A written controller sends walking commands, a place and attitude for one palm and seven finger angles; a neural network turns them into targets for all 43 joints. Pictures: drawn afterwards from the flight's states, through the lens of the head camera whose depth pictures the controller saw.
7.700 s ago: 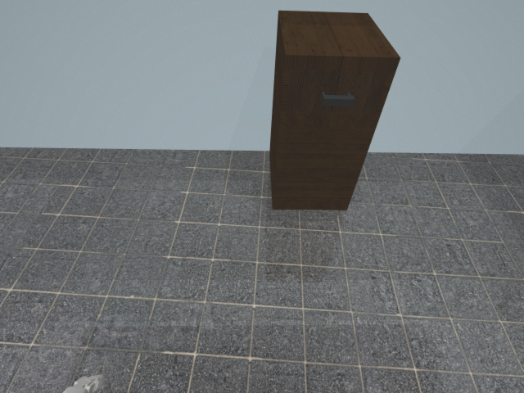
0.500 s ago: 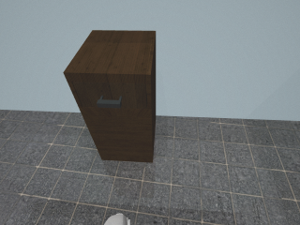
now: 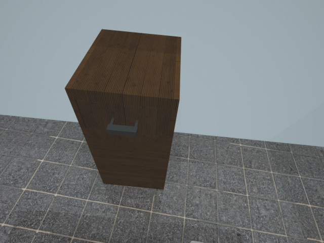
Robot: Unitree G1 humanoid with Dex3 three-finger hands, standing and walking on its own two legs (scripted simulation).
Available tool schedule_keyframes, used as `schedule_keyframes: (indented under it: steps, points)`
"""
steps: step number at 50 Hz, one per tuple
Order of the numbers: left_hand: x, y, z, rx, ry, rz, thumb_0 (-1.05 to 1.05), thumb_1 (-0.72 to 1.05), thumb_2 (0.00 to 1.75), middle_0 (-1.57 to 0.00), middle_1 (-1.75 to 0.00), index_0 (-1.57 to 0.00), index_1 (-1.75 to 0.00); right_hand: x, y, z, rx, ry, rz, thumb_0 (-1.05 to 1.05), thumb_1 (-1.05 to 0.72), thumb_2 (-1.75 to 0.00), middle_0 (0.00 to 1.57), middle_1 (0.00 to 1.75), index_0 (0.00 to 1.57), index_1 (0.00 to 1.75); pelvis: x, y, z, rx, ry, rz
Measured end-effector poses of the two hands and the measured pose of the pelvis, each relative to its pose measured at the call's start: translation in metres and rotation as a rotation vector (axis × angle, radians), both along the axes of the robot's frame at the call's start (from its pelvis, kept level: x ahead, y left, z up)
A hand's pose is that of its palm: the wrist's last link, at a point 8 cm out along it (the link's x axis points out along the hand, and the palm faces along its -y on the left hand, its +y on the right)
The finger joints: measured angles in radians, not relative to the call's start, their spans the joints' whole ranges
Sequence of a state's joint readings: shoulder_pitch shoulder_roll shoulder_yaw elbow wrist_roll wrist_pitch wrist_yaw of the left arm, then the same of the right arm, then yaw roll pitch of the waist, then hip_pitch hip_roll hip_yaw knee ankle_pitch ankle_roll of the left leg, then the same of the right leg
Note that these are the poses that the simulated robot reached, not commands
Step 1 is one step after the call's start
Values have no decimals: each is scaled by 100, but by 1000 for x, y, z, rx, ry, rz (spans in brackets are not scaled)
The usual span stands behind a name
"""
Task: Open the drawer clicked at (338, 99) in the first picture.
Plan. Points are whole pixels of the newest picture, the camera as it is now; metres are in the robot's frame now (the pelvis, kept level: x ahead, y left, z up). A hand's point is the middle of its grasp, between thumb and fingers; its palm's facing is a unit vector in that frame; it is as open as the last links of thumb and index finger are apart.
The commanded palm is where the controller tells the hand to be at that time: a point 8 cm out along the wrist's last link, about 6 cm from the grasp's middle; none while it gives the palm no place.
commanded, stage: come to a stop and stand still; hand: left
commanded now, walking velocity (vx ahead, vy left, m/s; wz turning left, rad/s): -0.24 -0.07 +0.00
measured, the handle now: (123, 125) +0.52 +0.18 -0.11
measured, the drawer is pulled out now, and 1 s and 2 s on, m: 0.00 0.00 0.00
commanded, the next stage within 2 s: look again from close up in 1.32 s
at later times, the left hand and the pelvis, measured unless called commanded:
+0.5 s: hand out of the picture +0.05 +0.11 -0.14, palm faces +0.04 -0.95 -0.30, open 7.3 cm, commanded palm none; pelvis -0.02 -0.08 +0.01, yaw -1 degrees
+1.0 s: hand out of the picture -0.05 +0.17 -0.18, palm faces +0.05 -0.98 -0.19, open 7.4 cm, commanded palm none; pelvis -0.03 -0.01 +0.00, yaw -2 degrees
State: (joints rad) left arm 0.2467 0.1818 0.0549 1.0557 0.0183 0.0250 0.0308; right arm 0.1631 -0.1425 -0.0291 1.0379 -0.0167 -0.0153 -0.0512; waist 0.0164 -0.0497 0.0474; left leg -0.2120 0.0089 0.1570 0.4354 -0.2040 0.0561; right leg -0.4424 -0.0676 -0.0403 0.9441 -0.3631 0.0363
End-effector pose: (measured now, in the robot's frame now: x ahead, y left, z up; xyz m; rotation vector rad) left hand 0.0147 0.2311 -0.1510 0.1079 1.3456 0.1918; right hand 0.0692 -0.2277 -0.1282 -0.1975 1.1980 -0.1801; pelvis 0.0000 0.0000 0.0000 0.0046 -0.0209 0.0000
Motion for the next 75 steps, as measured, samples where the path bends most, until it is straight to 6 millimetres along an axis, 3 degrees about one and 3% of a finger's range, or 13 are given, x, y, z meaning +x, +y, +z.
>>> schedule_keyframes:
  steps: [6,12,15,21,29,34,38,43,46,55,64,71,75]
  points:
    - [53,-5,11,47,-84,-47,0,91,90,-19,-30,-19,-30,-19,-20,-8,13,72,-44,0,-92,-90,21,30,20,30,5,-18,-1,-5,5,-11]
    - [73,-32,19,101,-127,-104,0,91,90,-19,-30,-19,-30,-42,-51,-33,74,127,-86,0,-91,-90,21,30,20,30,4,-50,-11,20,18,-28]
    - [68,-50,25,114,-123,-126,0,91,90,-19,-30,-19,-30,-53,-66,-41,95,156,-106,1,-91,-90,20,30,20,30,0,-61,-10,19,15,-30]
    - [43,-74,38,109,-99,-98,0,91,90,-20,-30,-20,-30,-66,-84,-36,108,185,-101,1,-91,-90,20,30,20,30,-8,-73,1,49,15,-28]
    - [-1,-69,42,114,-74,-30,0,91,90,-20,-30,-20,-30,-65,-94,-25,87,173,-36,1,-91,-90,20,30,20,30,-24,-75,7,62,20,-9]
    - [-38,-55,36,94,-21,1,0,91,90,-20,-30,-20,-30,-52,-86,-16,62,118,0,1,-91,-90,20,30,20,30,-33,-63,8,55,19,-8]
    - [-64,-38,24,65,32,22,0,91,90,-20,-30,-20,-30,-43,-68,-8,37,61,22,1,-91,-90,20,30,20,30,-38,-47,5,34,20,-12]
    - [-80,-14,1,22,80,35,0,91,90,-20,-30,-20,-30,-51,-35,-6,10,34,26,1,-91,-90,20,30,20,30,-41,-24,-4,1,13,-11]
    - [-79,-10,-2,5,89,20,0,91,90,-20,-30,-19,-30,-62,-18,-2,15,59,15,1,-91,-90,20,30,20,30,-38,-18,-1,6,11,-17]
    - [-61,-18,5,-18,95,-35,0,91,90,-19,-30,-19,-30,-93,-2,-16,47,158,-40,1,-93,-90,21,30,20,30,-31,-4,1,-1,20,-30]
    - [-39,-18,4,-15,79,-55,1,92,90,-20,-30,-20,-30,-124,16,-16,81,240,-76,1,-91,-90,20,30,20,30,-23,-4,2,-6,11,-30]
    - [-33,-17,4,-7,67,-55,1,93,90,-19,-30,-19,-30,-133,23,-17,96,272,-87,1,-91,-90,20,30,20,30,-20,-5,3,-7,8,-27]
    - [-36,-16,3,8,59,-84,1,92,90,-20,-30,-19,-30,-127,22,-20,103,240,-79,1,-90,-90,20,30,20,30,-25,-2,-2,-16,23,-29]
